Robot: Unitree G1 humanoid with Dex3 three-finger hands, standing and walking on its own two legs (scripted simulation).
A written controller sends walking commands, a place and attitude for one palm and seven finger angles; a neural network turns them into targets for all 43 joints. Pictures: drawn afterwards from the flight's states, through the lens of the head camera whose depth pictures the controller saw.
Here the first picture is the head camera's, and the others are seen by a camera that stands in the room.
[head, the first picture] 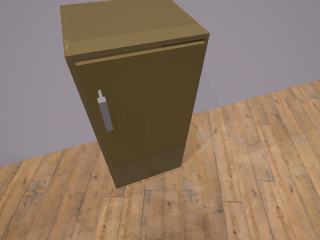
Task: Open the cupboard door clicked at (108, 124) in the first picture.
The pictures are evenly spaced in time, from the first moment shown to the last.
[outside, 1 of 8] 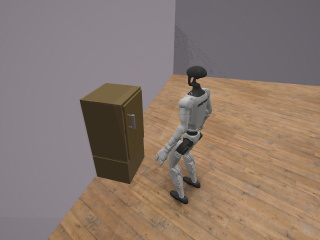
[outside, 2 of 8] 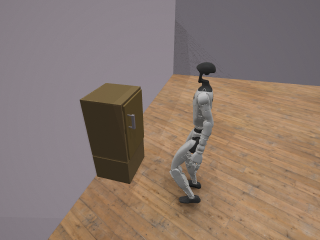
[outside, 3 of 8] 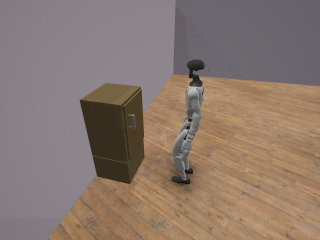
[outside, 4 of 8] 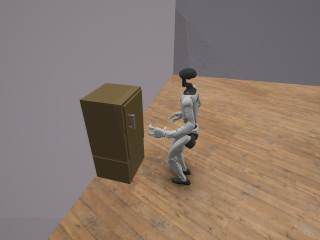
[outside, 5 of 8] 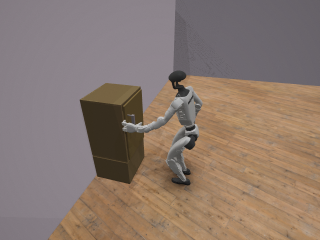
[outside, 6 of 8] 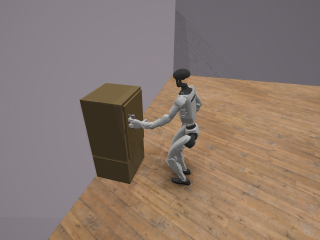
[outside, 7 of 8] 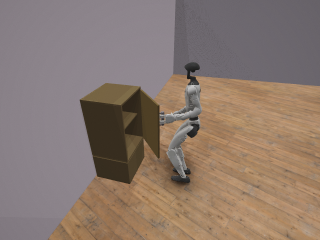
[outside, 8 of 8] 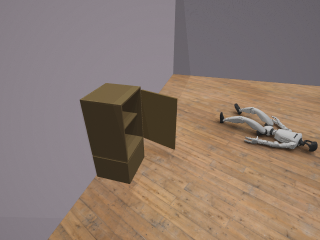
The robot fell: yes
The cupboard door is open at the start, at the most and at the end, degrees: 0 73 73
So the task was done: no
